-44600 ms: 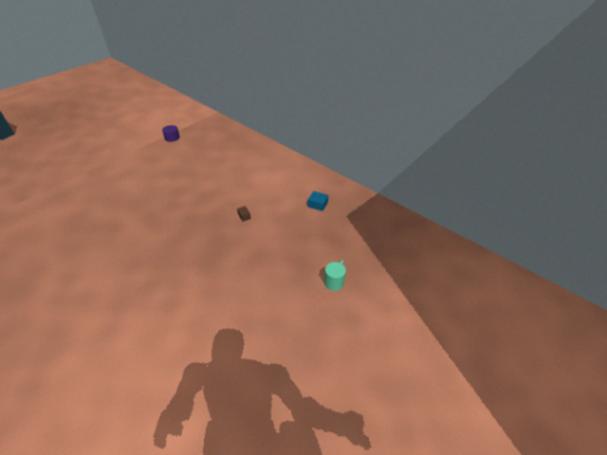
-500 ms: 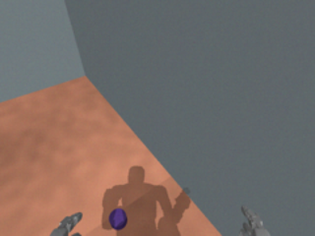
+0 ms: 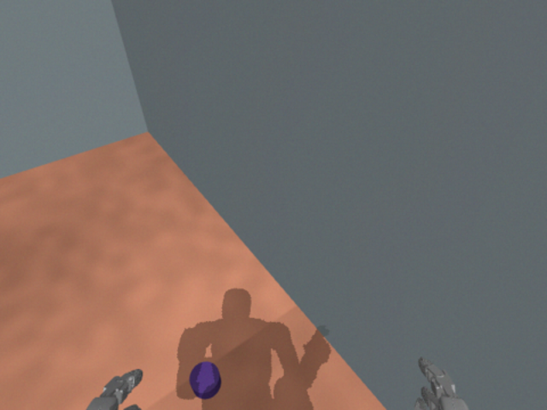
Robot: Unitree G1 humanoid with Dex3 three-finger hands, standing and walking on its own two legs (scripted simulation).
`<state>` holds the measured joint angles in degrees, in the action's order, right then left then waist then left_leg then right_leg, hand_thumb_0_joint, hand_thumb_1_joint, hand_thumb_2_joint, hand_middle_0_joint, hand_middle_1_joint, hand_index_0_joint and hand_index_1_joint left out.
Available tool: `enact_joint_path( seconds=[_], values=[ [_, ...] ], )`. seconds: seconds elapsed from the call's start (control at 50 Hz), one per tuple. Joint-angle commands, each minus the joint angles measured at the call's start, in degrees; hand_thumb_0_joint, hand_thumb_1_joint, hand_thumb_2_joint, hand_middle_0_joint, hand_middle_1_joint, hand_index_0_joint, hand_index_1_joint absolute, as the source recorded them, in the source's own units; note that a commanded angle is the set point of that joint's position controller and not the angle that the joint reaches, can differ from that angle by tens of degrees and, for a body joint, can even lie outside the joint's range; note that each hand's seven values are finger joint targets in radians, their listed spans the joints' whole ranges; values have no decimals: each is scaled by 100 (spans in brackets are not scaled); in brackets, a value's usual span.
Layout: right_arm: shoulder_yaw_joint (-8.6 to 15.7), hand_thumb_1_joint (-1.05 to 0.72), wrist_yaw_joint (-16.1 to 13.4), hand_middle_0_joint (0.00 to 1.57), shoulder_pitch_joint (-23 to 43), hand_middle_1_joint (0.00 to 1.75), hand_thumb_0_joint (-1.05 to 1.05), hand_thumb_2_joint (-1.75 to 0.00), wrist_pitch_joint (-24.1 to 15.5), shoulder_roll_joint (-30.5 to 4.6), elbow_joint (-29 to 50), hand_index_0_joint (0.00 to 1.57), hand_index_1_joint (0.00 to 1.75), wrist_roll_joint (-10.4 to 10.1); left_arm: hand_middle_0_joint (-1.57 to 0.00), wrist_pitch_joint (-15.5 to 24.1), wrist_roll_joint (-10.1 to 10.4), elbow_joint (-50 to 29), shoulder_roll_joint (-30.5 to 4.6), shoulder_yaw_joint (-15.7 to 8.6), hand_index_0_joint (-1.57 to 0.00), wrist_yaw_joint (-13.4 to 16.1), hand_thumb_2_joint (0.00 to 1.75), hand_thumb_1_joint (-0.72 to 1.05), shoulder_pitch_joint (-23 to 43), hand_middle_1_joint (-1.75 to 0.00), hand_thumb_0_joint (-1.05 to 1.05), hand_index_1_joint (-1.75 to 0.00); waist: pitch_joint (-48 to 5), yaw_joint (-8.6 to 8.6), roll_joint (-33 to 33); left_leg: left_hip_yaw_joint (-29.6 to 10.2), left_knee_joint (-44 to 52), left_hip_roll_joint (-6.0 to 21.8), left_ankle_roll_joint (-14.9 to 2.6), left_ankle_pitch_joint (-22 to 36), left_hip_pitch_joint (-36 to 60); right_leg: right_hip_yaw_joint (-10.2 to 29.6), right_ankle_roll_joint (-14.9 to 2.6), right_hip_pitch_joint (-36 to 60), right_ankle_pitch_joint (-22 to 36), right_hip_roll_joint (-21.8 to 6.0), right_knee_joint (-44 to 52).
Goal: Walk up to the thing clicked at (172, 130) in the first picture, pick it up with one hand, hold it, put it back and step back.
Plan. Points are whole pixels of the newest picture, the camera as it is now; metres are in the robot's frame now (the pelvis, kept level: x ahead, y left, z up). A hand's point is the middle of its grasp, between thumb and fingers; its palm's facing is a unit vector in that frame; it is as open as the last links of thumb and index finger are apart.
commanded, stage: stand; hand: left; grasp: from above
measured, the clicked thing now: (205, 380) +0.43 +0.21 -0.68
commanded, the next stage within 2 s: none
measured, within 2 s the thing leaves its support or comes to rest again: neither
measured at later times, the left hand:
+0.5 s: hand out of the picture +0.07 +0.24 -0.11, palm faces +0.04 -0.95 -0.32, open 7.4 cm
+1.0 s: hand out of the picture +0.02 +0.24 -0.10, palm faces +0.03 -0.94 -0.33, open 7.4 cm
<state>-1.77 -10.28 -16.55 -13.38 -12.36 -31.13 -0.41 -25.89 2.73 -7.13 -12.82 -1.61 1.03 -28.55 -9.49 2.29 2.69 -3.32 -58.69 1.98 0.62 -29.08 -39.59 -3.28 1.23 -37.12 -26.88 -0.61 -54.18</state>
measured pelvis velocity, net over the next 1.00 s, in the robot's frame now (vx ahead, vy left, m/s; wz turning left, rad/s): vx -0.02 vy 0.00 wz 0.01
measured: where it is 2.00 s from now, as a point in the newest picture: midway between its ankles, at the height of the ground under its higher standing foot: outside the picture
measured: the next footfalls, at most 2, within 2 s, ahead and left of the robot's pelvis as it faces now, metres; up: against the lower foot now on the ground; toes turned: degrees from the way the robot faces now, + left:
none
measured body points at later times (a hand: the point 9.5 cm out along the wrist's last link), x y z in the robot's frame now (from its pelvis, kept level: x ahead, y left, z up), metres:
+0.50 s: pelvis -0.01 +0.01 +0.05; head +0.00 +0.02 +0.49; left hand +0.07 +0.29 -0.09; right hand +0.08 -0.27 -0.08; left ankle +0.00 +0.12 -0.68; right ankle +0.00 -0.14 -0.68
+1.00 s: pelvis -0.02 +0.00 +0.06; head -0.03 +0.00 +0.51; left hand +0.01 +0.29 -0.08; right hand +0.04 -0.28 -0.08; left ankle +0.00 +0.12 -0.68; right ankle +0.00 -0.14 -0.68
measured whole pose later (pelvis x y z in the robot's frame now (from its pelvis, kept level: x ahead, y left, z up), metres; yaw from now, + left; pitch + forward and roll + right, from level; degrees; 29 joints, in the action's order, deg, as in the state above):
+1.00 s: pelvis -0.02 +0.00 +0.06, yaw +1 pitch -5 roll +0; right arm 2.1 -1.1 -9.9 0.0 -16.5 -63.4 1.7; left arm -0.3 -2.1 65.1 -16.4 -2.0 1.3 -10.8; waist 3.0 -0.8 0.8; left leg -1.1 -22.7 -0.6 -0.2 -10.9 -7.4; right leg -1.9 2.0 -6.9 -10.8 -3.0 -22.2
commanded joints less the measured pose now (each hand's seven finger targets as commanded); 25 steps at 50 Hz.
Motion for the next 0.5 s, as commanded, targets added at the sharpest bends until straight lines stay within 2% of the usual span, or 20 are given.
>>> enact_joint_path(
  seconds=[0.0, 0.02, 0.06, 0.08, 0.1, 0.12, 0.14, 0.16, 0.2, 0.22, 0.28, 0.32, 0.36, 0.38, 0.42, 0.44, 0.46, 0.48],
  values=[
    [319, -90, -63, 20, 402, 30, 0, -90, -321, -741, 909, 20, 30, -12, -20, 261, -2, -1096, -615, -344, -20, 48, 90, 90, 157, -30, 0, -30, -297, 7, 58, 47, 1068, -132, -104, 1124, 472, -106, -116, 243, 902, 169, 845],
    [329, -90, -63, 20, 391, 30, 0, -90, -322, -743, 941, 20, 30, -13, -20, 267, 11, -1172, -628, -385, -20, 57, 90, 90, 111, -30, 0, -30, -459, -14, 25, 44, 1041, -139, -108, 1220, 501, -98, -122, 315, 981, 160, 825],
    [318, -90, -65, 20, 401, 30, 0, -90, -327, -740, 939, 20, 30, -20, -20, 264, 19, -1099, -633, -360, -20, 57, 90, 90, 97, -30, 0, -30, -389, 12, 2, 71, 1004, -157, -120, 1294, 465, -93, -111, 321, 1081, 156, 834],
    [518, -90, 276, 20, 760, 30, 0, -90, 331, -1344, -444, 20, 30, 686, -20, 1483, -655, 911, -1082, -325, -20, 277, 90, 90, 1777, -30, 0, -30, 909, -437, -501, -22, 1343, 13, -357, 2320, 542, 434, -402, 1268, 1271, -305, 1141],
    [610, -90, 429, 20, 715, 30, 0, -90, 562, -1372, -468, 20, 30, 681, -20, 1873, -675, 1863, -1146, -442, -20, 243, 90, 90, 1241, -30, 0, -30, 340, -382, -651, 71, 1355, -21, -422, 2532, 1047, 699, -569, 1439, 1398, -367, 1181],
    [650, -90, 519, 20, 663, 30, 0, -90, 680, -1442, -352, 20, 30, 717, -20, 2069, -668, 2087, -1180, -407, -20, 205, 90, 90, 1150, -30, 0, -30, 309, -296, -624, -37, 1341, -27, -429, 2464, 1148, 808, -633, 1368, 1577, -356, 1320],
    [643, -90, 613, 20, 699, 30, 0, -90, 733, -1427, -420, 20, 30, 674, -20, 2198, -686, 2352, -1273, -341, -20, 190, 90, 90, 1195, -30, 0, -30, 213, -337, -376, -120, 1487, -32, -445, 2297, 1377, 812, -585, 1556, 1667, -403, 1269],
    [629, -90, 711, 20, 634, 30, 0, -90, 743, -1309, -634, 20, 30, 527, -20, 2282, -669, 2583, -1247, -348, -20, 163, 90, 90, 1383, -30, 0, -30, 70, -317, -228, -86, 1643, -27, -436, 2377, 1607, 819, -531, 1714, 1864, -466, 1170],
    [637, -90, 844, 20, 825, 30, 0, -90, 800, -1247, -789, 20, 30, 354, -20, 2305, -574, 3127, -1194, -360, -20, 134, 90, 90, 1529, -30, 0, -30, 204, -435, -402, -98, 1805, -67, -427, 2053, 1711, 703, -427, 1717, 1570, -443, 1474],
    [654, -90, 880, 20, 806, 30, 0, -90, 825, -1212, -849, 20, 30, 342, -20, 2343, -564, 3328, -1221, -384, -20, 140, 90, 90, 1654, -30, 0, -30, 265, -413, -477, -109, 1903, -71, -404, 1818, 1758, 754, -403, 1680, 1300, -488, 1588],
    [690, -90, 926, 20, 823, 30, 0, -90, 941, -1179, -1175, 20, 30, 351, -20, 2492, -569, 4035, -1256, -373, -20, 149, 90, 90, 1864, -30, 0, -30, 427, -334, -505, -74, 2121, -86, -398, 1591, 2030, 828, -359, 1697, 1140, -589, 2038],
    [683, -90, 916, 20, 740, 30, 0, -90, 951, -1236, -1379, 20, 30, 369, -20, 2565, -538, 4411, -1170, -357, -20, 136, 90, 90, 1887, -30, 0, -30, 498, -349, -59, -303, 2533, 95, -422, 1847, 2174, 595, -268, 1899, 1370, -441, 1943],
    [684, -90, 890, 20, 829, 30, 0, -90, 984, -1289, -1510, 20, 30, 369, -20, 2595, -509, 4765, -1093, -340, -20, 133, 90, 90, 1845, -30, 0, -30, 676, -400, 137, -483, 2944, 228, -431, 1805, 2192, 470, -199, 2081, 1425, -365, 2045],
    [672, -90, 888, 20, 890, 30, 0, -90, 1005, -1266, -1577, 20, 30, 352, -20, 2621, -525, 4964, -1114, -340, -20, 131, 90, 90, 1787, -30, 0, -30, 674, -435, -38, -457, 2925, 226, -417, 1931, 2227, 478, -216, 2255, 1560, -407, 2198],
    [662, -90, 846, 20, 754, 30, 0, -90, 1052, -1291, -1742, 20, 30, 321, -20, 2647, -507, 5251, -1180, -342, -20, 133, 90, 90, 1862, -30, 0, -30, 745, -337, -174, -376, 3120, 192, -361, 2039, 2360, 557, -234, 2454, 1757, -463, 2420],
    [662, -90, 839, 20, 786, 30, 0, -90, 1065, -1322, -1845, 20, 30, 312, -20, 2652, -499, 5406, -1203, -339, -20, 138, 90, 90, 1794, -30, 0, -30, 759, -378, -217, -337, 3112, 180, -336, 2212, 2541, 583, -257, 2488, 1912, -501, 2566],
    [670, -90, 825, 20, 754, 30, 0, -90, 1089, -1353, -1928, 20, 30, 298, -20, 2659, -490, 5543, -1233, -332, -20, 141, 90, 90, 1806, -30, 0, -30, 801, -343, -207, -327, 3179, 176, -323, 2216, 2540, 593, -252, 2609, 1995, -541, 2699],
    [663, -90, 817, 20, 777, 30, 0, -90, 1114, -1360, -2019, 20, 30, 295, -20, 2653, -469, 5663, -1216, -318, -20, 145, 90, 90, 1825, -30, 0, -30, 937, -344, -138, -325, 3377, 185, -317, 1983, 2576, 601, -237, 2567, 1802, -520, 2811]
  ],
)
